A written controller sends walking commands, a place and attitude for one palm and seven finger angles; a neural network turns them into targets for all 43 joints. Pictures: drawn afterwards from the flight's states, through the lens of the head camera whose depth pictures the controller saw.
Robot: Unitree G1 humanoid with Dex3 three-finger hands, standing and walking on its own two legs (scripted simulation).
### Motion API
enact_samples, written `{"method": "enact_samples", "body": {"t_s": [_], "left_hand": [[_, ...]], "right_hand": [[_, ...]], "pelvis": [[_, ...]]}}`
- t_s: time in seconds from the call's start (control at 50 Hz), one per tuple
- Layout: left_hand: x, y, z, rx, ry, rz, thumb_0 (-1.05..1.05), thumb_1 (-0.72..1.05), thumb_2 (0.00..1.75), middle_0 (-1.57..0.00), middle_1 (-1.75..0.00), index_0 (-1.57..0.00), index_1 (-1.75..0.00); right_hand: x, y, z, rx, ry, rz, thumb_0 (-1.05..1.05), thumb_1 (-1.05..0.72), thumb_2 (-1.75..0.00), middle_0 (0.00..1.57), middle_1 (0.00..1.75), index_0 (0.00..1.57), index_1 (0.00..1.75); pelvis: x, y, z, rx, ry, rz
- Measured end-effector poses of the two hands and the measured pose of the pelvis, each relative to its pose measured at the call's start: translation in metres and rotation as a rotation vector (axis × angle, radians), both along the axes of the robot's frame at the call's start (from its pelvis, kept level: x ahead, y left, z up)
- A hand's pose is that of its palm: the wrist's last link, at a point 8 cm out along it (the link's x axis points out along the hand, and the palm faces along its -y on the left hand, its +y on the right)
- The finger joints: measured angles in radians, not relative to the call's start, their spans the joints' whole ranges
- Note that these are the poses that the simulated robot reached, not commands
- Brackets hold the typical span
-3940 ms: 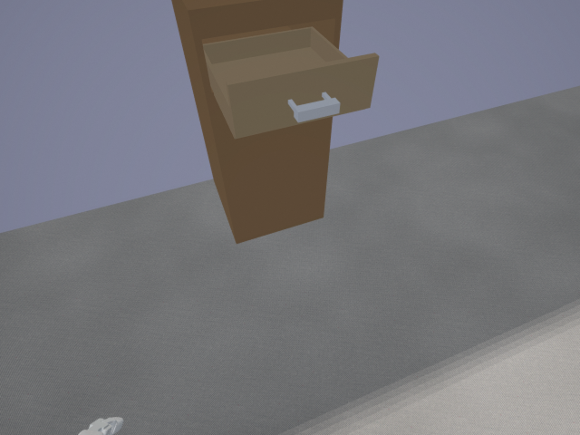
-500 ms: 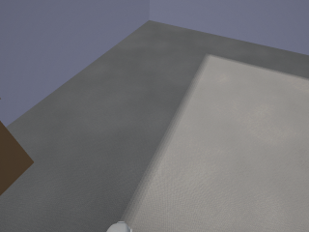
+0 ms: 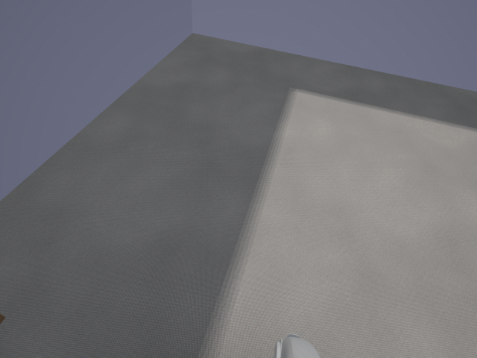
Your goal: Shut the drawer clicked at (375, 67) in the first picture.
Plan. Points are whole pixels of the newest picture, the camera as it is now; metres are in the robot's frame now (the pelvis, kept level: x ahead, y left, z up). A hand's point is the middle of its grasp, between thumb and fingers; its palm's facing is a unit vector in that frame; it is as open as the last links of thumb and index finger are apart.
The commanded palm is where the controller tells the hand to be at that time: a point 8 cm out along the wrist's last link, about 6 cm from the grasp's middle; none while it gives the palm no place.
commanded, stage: walk to a spot facing it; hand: left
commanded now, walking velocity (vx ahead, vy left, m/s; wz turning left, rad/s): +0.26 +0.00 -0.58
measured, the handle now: out of the picture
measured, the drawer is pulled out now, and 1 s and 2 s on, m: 0.25 0.25 0.25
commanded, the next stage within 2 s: turn to face it in 0.10 s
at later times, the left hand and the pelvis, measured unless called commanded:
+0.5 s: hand (196, 288) +0.30 +0.11 -0.17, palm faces -0.02 -0.98 -0.21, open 7.1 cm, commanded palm none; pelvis +0.17 -0.06 -0.01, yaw -2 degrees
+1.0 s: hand (145, 327) +0.21 +0.19 -0.18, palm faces +0.30 -0.91 -0.27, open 7.4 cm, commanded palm none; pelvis +0.20 -0.04 -0.01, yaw +15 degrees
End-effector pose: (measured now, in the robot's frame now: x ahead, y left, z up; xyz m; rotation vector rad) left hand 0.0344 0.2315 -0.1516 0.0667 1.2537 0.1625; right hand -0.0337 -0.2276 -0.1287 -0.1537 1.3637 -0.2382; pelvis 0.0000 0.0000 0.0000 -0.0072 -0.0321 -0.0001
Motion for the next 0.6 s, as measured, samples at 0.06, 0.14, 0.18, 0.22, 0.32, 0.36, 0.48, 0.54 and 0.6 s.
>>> {"method": "enact_samples", "body": {"t_s": [0.06, 0.14, 0.18, 0.22, 0.32, 0.36, 0.48, 0.54, 0.6], "left_hand": [[0.055, -0.005, 0.004, 0.008, -0.037, -0.062, 0.0, 0.91, 0.89, -0.2, -0.3, -0.19, -0.3], [0.129, -0.023, 0.006, 0.016, -0.068, -0.158, 0.0, 0.91, 0.89, -0.2, -0.3, -0.19, -0.3], [0.167, -0.037, 0.004, 0.021, -0.086, -0.209, 0.0, 0.91, 0.89, -0.2, -0.3, -0.19, -0.3], [0.201, -0.052, 0.001, 0.028, -0.112, -0.253, 0.0, 0.91, 0.89, -0.2, -0.3, -0.2, -0.3], [0.249, -0.08, -0.006, 0.045, -0.173, -0.26, 0.0, 0.91, 0.89, -0.2, -0.3, -0.2, -0.3], [0.251, -0.087, -0.002, 0.041, -0.162, -0.243, 0.0, 0.91, 0.89, -0.2, -0.3, -0.2, -0.3], [0.254, -0.08, 0.014, 0.071, -0.166, -0.147, -0.03, 0.94, 0.89, -0.21, -0.3, -0.2, -0.3], [0.252, -0.071, 0.016, 0.074, -0.157, -0.104, -0.03, 0.94, 0.89, -0.21, -0.3, -0.2, -0.3], [0.243, -0.061, 0.012, 0.069, -0.138, -0.051, -0.02, 0.93, 0.89, -0.21, -0.3, -0.2, -0.3]], "right_hand": [[-0.013, 0.011, -0.005, 0.038, 0.071, -0.062, 0.0, -0.93, -0.9, 0.2, 0.3, 0.2, 0.3], [-0.023, 0.025, -0.012, 0.094, 0.166, -0.148, 0.0, -0.92, -0.9, 0.2, 0.3, 0.2, 0.3], [-0.024, 0.029, -0.016, 0.12, 0.214, -0.191, 0.0, -0.92, -0.9, 0.2, 0.3, 0.2, 0.3], [-0.021, 0.029, -0.021, 0.143, 0.258, -0.228, 0.01, -0.91, -0.9, 0.2, 0.3, 0.2, 0.3], [0.022, 0.006, -0.037, 0.16, 0.277, -0.256, 0.01, -0.91, -0.9, 0.2, 0.3, 0.2, 0.3], [0.056, -0.008, -0.038, 0.145, 0.224, -0.229, 0.01, -0.91, -0.9, 0.2, 0.3, 0.2, 0.3], [0.166, -0.041, -0.033, 0.103, 0.032, -0.106, 0.01, -0.91, -0.9, 0.2, 0.3, 0.2, 0.3], [0.207, -0.052, -0.028, 0.076, -0.016, -0.041, 0.01, -0.93, -0.9, 0.2, 0.3, 0.2, 0.3], [0.239, -0.059, -0.023, 0.051, -0.042, 0.02, 0.02, -0.94, -0.9, 0.2, 0.3, 0.2, 0.3]], "pelvis": [[0.024, -0.003, -0.002, 0.002, 0.001, -0.027], [0.057, -0.013, -0.008, 0.006, 0.008, -0.068], [0.075, -0.02, -0.013, 0.006, 0.014, -0.092], [0.094, -0.03, -0.02, 0.003, 0.018, -0.114], [0.134, -0.054, -0.032, 0.007, 0.004, -0.114], [0.144, -0.059, -0.026, 0.003, -0.001, -0.101], [0.166, -0.063, -0.013, 0.001, 0.013, -0.039], [0.175, -0.061, -0.01, -0.001, 0.018, -0.002], [0.182, -0.056, -0.01, -0.005, 0.022, 0.034]]}}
